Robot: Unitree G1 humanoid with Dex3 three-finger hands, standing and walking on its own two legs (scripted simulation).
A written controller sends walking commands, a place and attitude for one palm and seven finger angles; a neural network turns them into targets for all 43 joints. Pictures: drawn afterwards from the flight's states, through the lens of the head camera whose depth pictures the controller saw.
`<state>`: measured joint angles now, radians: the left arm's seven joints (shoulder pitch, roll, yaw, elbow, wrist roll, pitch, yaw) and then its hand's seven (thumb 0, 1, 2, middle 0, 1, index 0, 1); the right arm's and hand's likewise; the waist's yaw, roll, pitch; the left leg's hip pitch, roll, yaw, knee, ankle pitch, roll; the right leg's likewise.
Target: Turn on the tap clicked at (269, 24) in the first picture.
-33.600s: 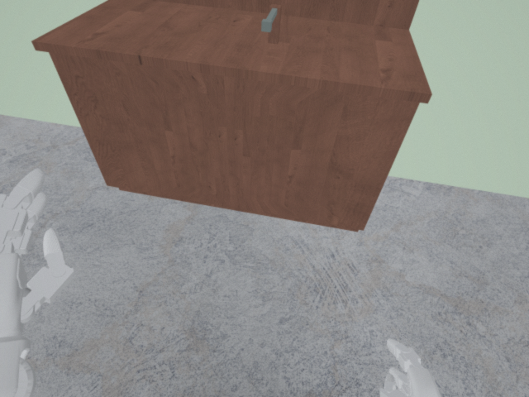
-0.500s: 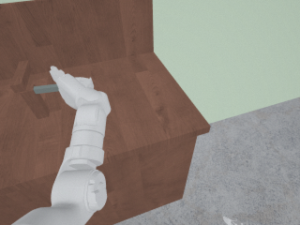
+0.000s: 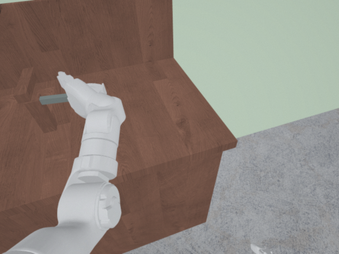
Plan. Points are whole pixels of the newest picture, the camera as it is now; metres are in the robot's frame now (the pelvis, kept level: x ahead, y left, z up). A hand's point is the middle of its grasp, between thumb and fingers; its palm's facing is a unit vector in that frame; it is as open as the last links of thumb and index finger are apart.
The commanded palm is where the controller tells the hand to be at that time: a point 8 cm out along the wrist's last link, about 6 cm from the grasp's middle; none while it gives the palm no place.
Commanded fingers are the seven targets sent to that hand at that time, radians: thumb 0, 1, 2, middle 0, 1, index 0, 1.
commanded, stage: lift the hand up off the lever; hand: left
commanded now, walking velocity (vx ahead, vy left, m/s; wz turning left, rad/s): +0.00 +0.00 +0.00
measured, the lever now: (93, 94) +0.50 +0.25 +0.14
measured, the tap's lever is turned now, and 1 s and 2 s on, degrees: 80 80 80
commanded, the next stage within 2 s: draw the hand back beside the body in 0.48 s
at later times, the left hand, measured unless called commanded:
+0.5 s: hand (101, 86) +0.43 +0.18 +0.21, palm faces +0.78 -0.63 -0.04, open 7.8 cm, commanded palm +0.37 +0.20 +0.22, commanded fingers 0.00 0.90 0.90 -0.15 -0.15 -0.15 -0.15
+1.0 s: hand (81, 129) +0.32 +0.20 +0.18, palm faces +0.31 -0.93 -0.18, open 7.8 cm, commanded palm +0.30 +0.23 +0.20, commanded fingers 0.00 0.90 0.90 -0.17 -0.22 -0.17 -0.22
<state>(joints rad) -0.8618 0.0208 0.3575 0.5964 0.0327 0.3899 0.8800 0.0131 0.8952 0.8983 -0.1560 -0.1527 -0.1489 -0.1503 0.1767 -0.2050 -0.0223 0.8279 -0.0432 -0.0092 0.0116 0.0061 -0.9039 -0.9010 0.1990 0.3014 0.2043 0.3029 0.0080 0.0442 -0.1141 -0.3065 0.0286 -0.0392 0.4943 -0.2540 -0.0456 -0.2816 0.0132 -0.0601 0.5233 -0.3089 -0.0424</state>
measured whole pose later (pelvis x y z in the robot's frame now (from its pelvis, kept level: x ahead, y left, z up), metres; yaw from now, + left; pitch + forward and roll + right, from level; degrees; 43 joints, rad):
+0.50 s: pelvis +0.01 +0.00 +0.00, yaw +0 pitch +2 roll +1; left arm -0.82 0.00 0.31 0.50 0.01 0.44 0.86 0.01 0.90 0.90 -0.15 -0.15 -0.15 -0.15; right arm 0.12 -0.21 -0.02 0.82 -0.03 -0.02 0.02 0.01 -0.90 -0.90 0.20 0.30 0.20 0.30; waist 0.03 0.05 -0.11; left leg -0.26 0.03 -0.04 0.46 -0.25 -0.04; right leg -0.23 0.01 -0.06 0.49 -0.30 -0.04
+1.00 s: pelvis +0.00 +0.00 +0.01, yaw -2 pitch -4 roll +0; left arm -0.06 0.29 0.17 -0.10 -0.09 0.09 0.16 0.02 0.89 0.90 -0.17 -0.19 -0.16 -0.19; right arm 0.20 -0.25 -0.01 0.64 0.01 -0.01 -0.04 0.01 -0.90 -0.90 0.20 0.30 0.20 0.30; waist 0.03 0.04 0.00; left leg -0.09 0.05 0.00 0.39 -0.24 -0.04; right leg -0.07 0.03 -0.02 0.41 -0.27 -0.04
